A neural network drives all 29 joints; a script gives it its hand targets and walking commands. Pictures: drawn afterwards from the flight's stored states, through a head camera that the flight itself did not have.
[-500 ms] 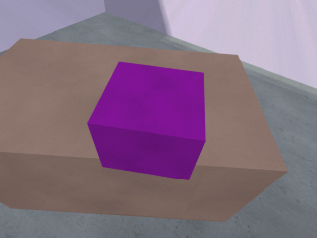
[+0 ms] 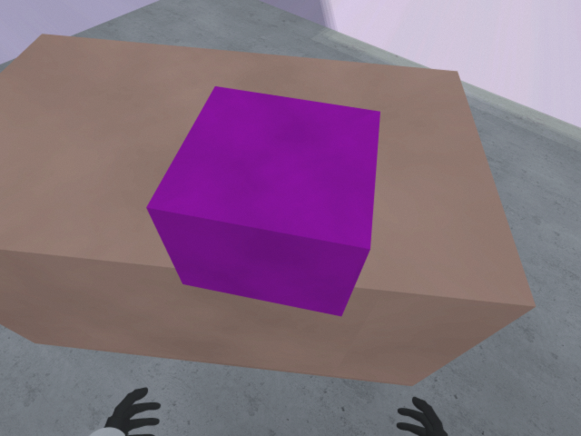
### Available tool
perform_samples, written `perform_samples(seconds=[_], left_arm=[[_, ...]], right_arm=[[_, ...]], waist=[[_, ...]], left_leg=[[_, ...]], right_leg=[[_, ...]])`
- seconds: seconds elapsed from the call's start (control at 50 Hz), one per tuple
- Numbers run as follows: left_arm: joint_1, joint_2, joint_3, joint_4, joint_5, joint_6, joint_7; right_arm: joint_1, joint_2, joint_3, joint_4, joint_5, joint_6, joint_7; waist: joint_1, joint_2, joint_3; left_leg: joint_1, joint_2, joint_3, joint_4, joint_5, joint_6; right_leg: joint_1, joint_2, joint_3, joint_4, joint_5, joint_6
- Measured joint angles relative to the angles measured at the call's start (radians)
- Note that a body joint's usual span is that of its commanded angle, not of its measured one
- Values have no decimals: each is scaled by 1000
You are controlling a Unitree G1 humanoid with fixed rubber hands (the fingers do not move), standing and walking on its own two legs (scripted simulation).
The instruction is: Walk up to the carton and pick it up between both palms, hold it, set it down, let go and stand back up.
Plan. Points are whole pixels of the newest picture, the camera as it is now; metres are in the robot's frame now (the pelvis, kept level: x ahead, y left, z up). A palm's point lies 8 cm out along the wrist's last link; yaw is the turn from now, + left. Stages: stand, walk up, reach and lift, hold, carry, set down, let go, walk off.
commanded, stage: reach and lift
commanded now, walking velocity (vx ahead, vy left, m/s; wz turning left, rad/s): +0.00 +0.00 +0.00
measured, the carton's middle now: (278, 200) +0.49 +0.03 +0.01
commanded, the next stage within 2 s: none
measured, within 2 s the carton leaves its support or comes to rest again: neither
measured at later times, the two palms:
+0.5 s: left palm out of the picture +0.14 +0.25 -0.08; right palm out of the picture +0.12 -0.19 -0.09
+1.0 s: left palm (87, 397) +0.20 +0.26 -0.04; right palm (439, 431) +0.17 -0.19 -0.05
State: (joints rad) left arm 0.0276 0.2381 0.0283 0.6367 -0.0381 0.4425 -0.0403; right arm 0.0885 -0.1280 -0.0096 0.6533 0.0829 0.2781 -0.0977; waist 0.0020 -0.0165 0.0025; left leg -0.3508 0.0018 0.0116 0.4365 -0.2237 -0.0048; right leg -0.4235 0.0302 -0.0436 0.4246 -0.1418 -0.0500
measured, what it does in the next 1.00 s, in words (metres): stands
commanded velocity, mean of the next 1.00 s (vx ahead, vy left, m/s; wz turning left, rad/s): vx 0.00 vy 0.00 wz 0.00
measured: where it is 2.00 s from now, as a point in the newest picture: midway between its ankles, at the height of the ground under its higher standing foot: outside the picture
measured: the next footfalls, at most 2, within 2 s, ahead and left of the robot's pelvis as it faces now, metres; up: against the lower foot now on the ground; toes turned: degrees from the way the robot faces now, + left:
none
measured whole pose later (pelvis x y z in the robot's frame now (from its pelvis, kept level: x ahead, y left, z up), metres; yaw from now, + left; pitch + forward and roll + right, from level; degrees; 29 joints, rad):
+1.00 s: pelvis +0.01 +0.00 +0.00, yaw -1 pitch +1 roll +1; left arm 0.14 0.33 0.03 0.52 -0.19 0.05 -0.14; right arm 0.31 -0.14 0.09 0.27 0.15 0.06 -0.16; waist 0.01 0.01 -0.03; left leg -0.19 0.01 0.04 0.43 -0.26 0.00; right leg -0.29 0.04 -0.02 0.44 -0.18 -0.04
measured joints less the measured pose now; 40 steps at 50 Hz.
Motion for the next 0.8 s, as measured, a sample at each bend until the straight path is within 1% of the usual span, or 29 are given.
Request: perform_samples(seconds=[0.06,0.12,0.16,0.2,0.26,0.3,0.34,0.38,0.42,0.5,0.58,0.68,0.74,0.8], left_arm=[[-54,56,-13,2,-45,-7,-5],[-117,89,-19,12,-70,-15,-27],[-142,96,-17,17,-68,-24,-48],[-144,92,-8,15,-58,-35,-70],[-104,76,10,-5,-43,-54,-97],[-54,65,15,-29,-40,-69,-106],[5,54,12,-53,-46,-87,-105],[60,45,6,-68,-57,-115,-96],[100,35,-1,-67,-68,-152,-82],[124,13,-3,-42,-72,-234,-57],[98,2,6,-30,-58,-292,-52],[85,21,13,-72,-58,-292,-69],[97,41,22,-102,-68,-284,-82],[110,58,30,-111,-85,-295,-91]], right_arm=[[-25,11,4,-76,17,62,-7],[-54,30,29,-128,41,109,-25],[-57,40,53,-153,57,123,-44],[-42,46,76,-175,69,121,-66],[9,42,107,-199,82,90,-96],[58,35,122,-210,86,61,-108],[113,26,128,-222,81,32,-110],[163,19,123,-237,71,3,-102],[199,10,111,-255,59,-26,-87],[213,-12,82,-278,45,-81,-59],[202,-20,76,-283,44,-116,-53],[226,5,103,-325,47,-119,-69],[247,23,121,-359,51,-119,-80],[257,30,127,-378,54,-131,-83]], waist=[[-23,-12,-24],[-41,-15,-43],[-44,-12,-45],[-37,-4,-46],[-12,13,-43],[7,25,-37],[22,35,-31],[29,42,-24],[27,45,-19],[8,43,-12],[-5,33,-11],[-7,22,-21],[-4,22,-24],[-1,25,-24]], left_leg=[[-57,-4,-8,32,-1,-6],[-75,-6,-13,38,5,-12],[-58,-5,-11,23,13,-11],[-30,-2,-3,0,21,-9],[19,5,16,-30,27,-6],[51,8,28,-45,27,-3],[77,9,36,-54,26,1],[93,7,37,-54,23,5],[96,4,34,-41,15,9],[92,-1,26,-1,-5,15],[106,-2,21,8,-12,12],[142,0,22,-25,-1,3],[159,4,25,-41,3,0],[165,6,27,-41,-1,1]], right_leg=[[-60,-6,-9,46,-12,-3],[-78,-9,-14,53,-9,-7],[-60,-7,-12,34,2,-7],[-33,-2,-4,7,16,-6],[14,7,16,-31,35,-3],[44,11,28,-51,43,-1],[68,13,36,-61,45,1],[82,11,37,-58,41,4],[85,8,34,-40,30,6],[79,1,25,9,1,10],[89,-1,21,30,-15,9],[117,2,21,13,-14,4],[132,6,24,-1,-10,3],[138,9,26,-4,-11,4]])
